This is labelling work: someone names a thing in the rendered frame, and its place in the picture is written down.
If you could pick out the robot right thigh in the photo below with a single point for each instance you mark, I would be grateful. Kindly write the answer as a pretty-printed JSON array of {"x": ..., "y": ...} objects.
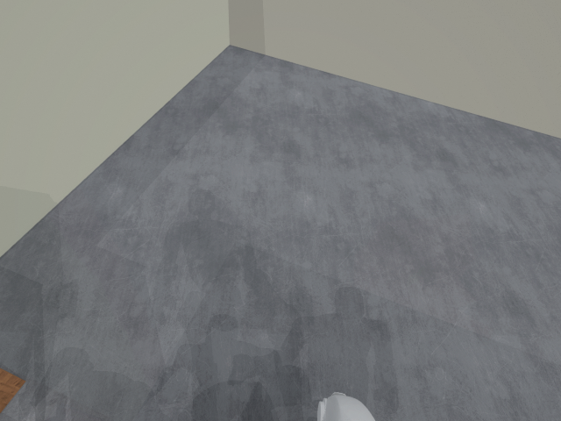
[{"x": 342, "y": 408}]

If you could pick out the cupboard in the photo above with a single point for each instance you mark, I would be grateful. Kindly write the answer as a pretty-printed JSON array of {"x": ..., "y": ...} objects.
[{"x": 9, "y": 386}]

